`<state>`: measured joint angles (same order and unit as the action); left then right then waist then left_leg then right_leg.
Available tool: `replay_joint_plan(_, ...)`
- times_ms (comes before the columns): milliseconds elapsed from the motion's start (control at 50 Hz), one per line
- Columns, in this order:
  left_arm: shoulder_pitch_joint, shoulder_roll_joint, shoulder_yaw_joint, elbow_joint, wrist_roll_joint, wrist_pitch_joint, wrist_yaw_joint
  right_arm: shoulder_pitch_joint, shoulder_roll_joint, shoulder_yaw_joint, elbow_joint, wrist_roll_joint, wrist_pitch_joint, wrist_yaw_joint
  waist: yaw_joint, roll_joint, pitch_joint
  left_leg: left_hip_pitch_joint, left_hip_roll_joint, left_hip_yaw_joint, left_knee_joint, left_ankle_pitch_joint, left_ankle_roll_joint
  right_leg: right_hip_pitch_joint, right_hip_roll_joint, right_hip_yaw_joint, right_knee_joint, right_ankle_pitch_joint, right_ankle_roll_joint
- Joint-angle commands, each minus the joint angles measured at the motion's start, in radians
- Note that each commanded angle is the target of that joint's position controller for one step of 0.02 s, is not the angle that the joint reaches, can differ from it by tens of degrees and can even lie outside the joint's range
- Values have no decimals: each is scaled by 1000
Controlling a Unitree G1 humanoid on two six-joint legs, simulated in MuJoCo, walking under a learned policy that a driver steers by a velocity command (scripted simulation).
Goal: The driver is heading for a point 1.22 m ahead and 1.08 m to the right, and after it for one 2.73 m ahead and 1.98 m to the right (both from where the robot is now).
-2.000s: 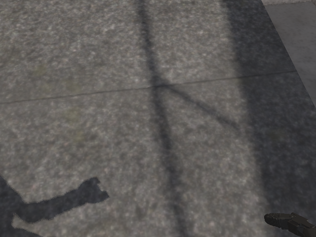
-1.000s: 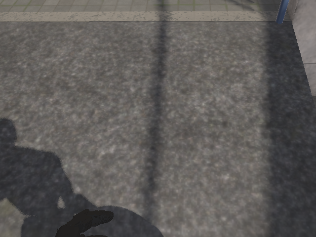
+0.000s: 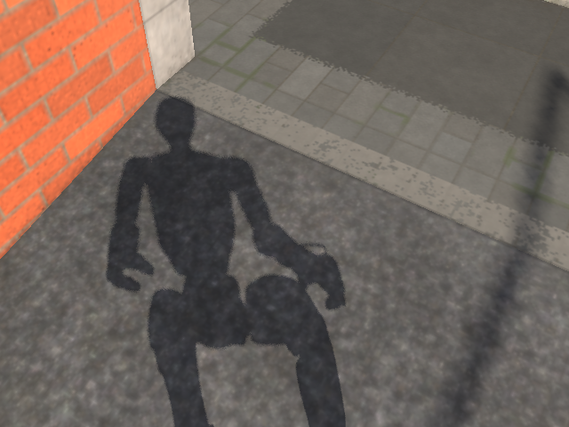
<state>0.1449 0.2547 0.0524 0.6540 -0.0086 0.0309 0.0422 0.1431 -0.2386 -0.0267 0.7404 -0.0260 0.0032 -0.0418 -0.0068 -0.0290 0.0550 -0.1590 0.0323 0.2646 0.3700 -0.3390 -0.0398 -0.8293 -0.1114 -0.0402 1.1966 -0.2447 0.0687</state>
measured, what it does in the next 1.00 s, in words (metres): steps on the spot, turning right: right foot 0.04 m higher, then left foot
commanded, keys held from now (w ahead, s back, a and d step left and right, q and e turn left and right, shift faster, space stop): e+shift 1.00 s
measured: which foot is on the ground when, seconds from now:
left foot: down 0.00-0.16, up 0.18-0.56, down 0.58-0.96, up 0.98-1.00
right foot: up 0.00-0.12, down 0.14-0.58, up 0.60-0.94, down 0.96-1.00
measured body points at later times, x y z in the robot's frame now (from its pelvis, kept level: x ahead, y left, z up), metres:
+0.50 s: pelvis +0.11 -0.03 +0.02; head +0.15 -0.07 +0.47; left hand +0.39 +0.16 -0.04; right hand +0.23 -0.35 -0.06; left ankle +0.25 +0.08 -0.67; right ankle +0.13 -0.12 -0.71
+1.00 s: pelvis +0.09 -0.03 -0.01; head +0.09 -0.08 +0.44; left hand +0.41 +0.00 -0.08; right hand -0.05 -0.33 -0.11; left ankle +0.24 +0.07 -0.69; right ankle +0.01 -0.10 -0.74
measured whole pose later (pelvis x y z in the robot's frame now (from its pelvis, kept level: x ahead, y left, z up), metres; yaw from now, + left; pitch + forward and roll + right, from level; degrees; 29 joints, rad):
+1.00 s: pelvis +0.09 -0.03 -0.01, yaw -57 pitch +3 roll +3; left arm 0.24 0.30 0.07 0.54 -0.02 0.07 0.01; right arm 0.12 -0.28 -0.08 0.67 -0.02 0.04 -0.05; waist 0.00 0.00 0.02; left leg -0.48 0.15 0.13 0.91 -0.56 -0.07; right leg -0.38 -0.04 0.02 0.65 -0.51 0.02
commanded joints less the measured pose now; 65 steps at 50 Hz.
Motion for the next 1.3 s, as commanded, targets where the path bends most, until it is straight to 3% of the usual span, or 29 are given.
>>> replay_joint_plan(20, -21, 33, -1, -106, 8, 7, -25, -61, -164, -45, -70, 16, 21, -11, 4, 127, -108, 128, 308, -53, -44, 624, 222, 61, -22, -34, -94, -59, -26)
replay_joint_plan(120, 153, 124, 49, -98, -17, 17, -47, -160, -206, -70, -75, 72, 42, 8, 122, 159, -175, 187, 299, 15, 227, 1089, 139, 392, 109, -169, -390, -127, -138)
replay_joint_plan(140, 278, 168, 79, -60, -20, 12, -38, -157, -177, -63, -70, 86, 39, 13, 181, 86, -200, 105, 240, 18, 446, 975, 91, 581, 171, -135, -582, 8, -195)
replay_joint_plan(160, 264, 301, 118, -67, -15, 5, -24, -112, -110, -47, -107, 47, 27, 15, 121, -210, -154, -223, 104, -30, 738, 118, 1, 755, 47, 183, -626, 596, -300)
replay_joint_plan(180, 224, 319, 109, -117, -11, 4, -30, -97, -74, -35, -137, -21, 10, 26, 50, -301, -280, -466, -64, -183, 1024, -402, -53, 895, -71, 515, -639, 774, -450)
replay_joint_plan(200, 201, 295, 102, -153, 30, -28, -49, -119, -121, -49, -156, 14, -11, 33, 83, -155, -424, -549, -105, -379, 1118, -316, -49, 917, -193, 803, -840, 382, -538)
replay_joint_plan(220, 150, 271, 92, -164, 29, -47, -59, -214, -136, -54, -167, 47, -28, 32, 76, -26, -314, -617, -84, -403, 1107, -237, -30, 863, -204, 804, -883, 184, -509)
replay_joint_plan(240, 99, 214, 78, -162, -7, -51, -51, -242, -114, -50, -173, 37, -31, 20, 46, 31, -186, -642, -51, -413, 1037, -177, -25, 757, -158, 709, -861, 158, -441)
replay_joint_plan(280, 53, 162, 66, -164, -31, -44, -21, -236, -116, -55, -169, 14, -20, 7, 0, 27, -145, -502, -28, -412, 901, -92, -25, 601, -25, 495, -829, 219, -332)
replay_joint_plan(300, 19, 166, 65, -174, -16, -33, -6, -208, -101, -55, -168, 21, -15, 11, -32, -14, -174, -474, -46, -403, 868, -54, -38, 601, -1, 459, -818, 252, -320)
replay_joint_plan(400, 61, 186, 74, -196, -3, 7, 34, -219, -32, -33, -149, 37, -6, 11, 0, -33, -240, -445, -109, -389, 579, -15, -74, 661, 42, 457, -773, 309, -290)
replay_joint_plan(560, -20, 185, 73, -244, -15, 30, 0, -114, -88, -67, -96, 45, -27, 17, 3, -170, -194, -158, -112, -385, 140, 48, -6, 519, 89, 579, -707, 108, -233)
replay_joint_plan(580, -31, 169, 68, -249, -18, 33, -5, -41, -111, -80, -70, 43, -28, 20, -21, -126, -210, -12, -50, -407, 41, 136, 25, 433, 130, 542, -639, -6, -197)
replay_joint_plan(600, 68, 90, 48, -236, -8, 38, -12, -26, -174, -95, -74, 25, -17, 19, 36, 120, -259, 152, 188, -624, 5, 150, 124, 286, 249, 387, -392, -363, -145)
replay_joint_plan(620, 157, 117, 54, -231, -12, 29, -22, -76, -175, -85, -108, -7, -7, 14, 85, 297, -243, 160, 361, -833, -37, 293, 265, 131, 311, 273, -155, -463, -86)
replay_joint_plan(640, 93, 207, 77, -238, -28, 15, -24, -128, -170, -89, -133, -20, -9, 4, 71, 368, -178, 65, 434, -905, -110, 116, 332, 28, 205, 186, 31, -371, -34)
replay_joint_plan(660, 49, 260, 90, -208, -28, 14, -17, -175, -97, -70, -165, -16, -8, -13, 44, 253, -135, -36, 333, -759, -99, 34, 282, 88, 148, 190, 134, -259, -11)
replay_joint_plan(700, 75, 222, 79, -188, -5, 38, -14, -197, -72, -48, -180, 10, 3, -44, 58, 136, -116, -127, 211, -512, -59, 179, 212, 142, 144, 131, 314, -140, 22)
replay_joint_plan(760, 12, 133, 35, -224, -12, 45, -19, -95, -112, -49, -148, 7, 10, -63, 22, 134, -119, -28, 172, -361, -8, 256, 207, 89, 89, 70, 133, -26, 32)
replay_joint_plan(840, -40, 75, 4, -242, -11, 31, -46, -38, -202, -85, -138, 11, 22, -46, -18, 216, -191, 25, 228, -270, 7, 235, 214, 254, 24, 26, -251, -170, 22)
replay_joint_plan(920, 111, 137, 43, -168, -21, 42, -52, -50, -212, -101, -117, 34, 20, -20, 39, 214, -193, -85, 270, -206, 73, 60, 147, 530, 54, -70, -544, -94, -50)
replay_joint_plan(960, 279, 182, 81, -88, -17, 43, -30, -10, -109, -78, -95, 22, 31, -8, 83, 1, -127, -309, 171, -86, 423, -84, 40, 741, 88, 37, -728, -62, -136)
replay_joint_plan(980, 286, 313, 106, -119, -6, 29, -19, -29, -45, -65, -147, -23, 38, -4, 33, -303, -54, -682, 61, -53, 812, -352, -45, 836, -139, 430, -710, 303, -229)
replay_joint_plan(1000, 191, 340, 94, -203, 19, 3, -22, -85, -31, -57, -192, -27, 24, -5, 29, -289, -180, -773, 1, -247, 1016, -385, -78, 818, -240, 635, -757, 544, -356)
replay_joint_plan(1020, 173, 351, 108, -201, 57, -13, -38, -174, -87, -66, -226, 6, 8, -18, 91, -246, -237, -755, -19, -329, 1076, -313, -58, 757, -248, 718, -874, 256, -400)
replay_joint_plan(1040, 118, 302, 93, -195, 39, -22, -39, -191, -115, -75, -219, 22, -2, -32, 60, -180, -154, -796, -2, -340, 1084, -214, -41, 731, -197, 639, -867, 131, -341)
replay_joint_plan(1100, 12, 160, 29, -214, 9, -17, -10, -110, -115, -76, -165, -2, 9, -46, -4, -96, -168, -659, 3, -317, 1068, -10, -39, 614, -85, 412, -780, 262, -236)
replay_joint_plan(1160, 57, 130, 3, -204, 17, -27, 1, -84, -88, -56, -164, 8, 26, -44, 10, -98, -215, -641, -32, -311, 1171, 4, -42, 633, -81, 406, -755, 395, -251)
replay_joint_plan(1300, 50, 116, -20, -192, 19, -13, 18, -92, -78, -28, -213, 26, 37, -35, 34, -79, -186, -677, -26, -339, 1064, -25, -58, 703, -95, 480, -769, 209, -283)
Keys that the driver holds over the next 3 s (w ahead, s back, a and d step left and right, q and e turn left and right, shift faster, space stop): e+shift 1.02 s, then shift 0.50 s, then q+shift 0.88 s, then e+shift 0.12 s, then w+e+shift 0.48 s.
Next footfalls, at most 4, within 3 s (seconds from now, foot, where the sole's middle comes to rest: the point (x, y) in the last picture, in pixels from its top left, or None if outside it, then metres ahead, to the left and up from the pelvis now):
0.14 right None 0.17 -0.13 -0.74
0.58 left None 0.29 0.03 -0.74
0.96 right None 0.03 -0.14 -0.76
1.48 left None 0.24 -0.01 -0.74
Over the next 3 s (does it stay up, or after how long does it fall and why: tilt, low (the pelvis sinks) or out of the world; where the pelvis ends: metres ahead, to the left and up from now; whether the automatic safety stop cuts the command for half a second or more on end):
stays up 0.26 -0.03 0.02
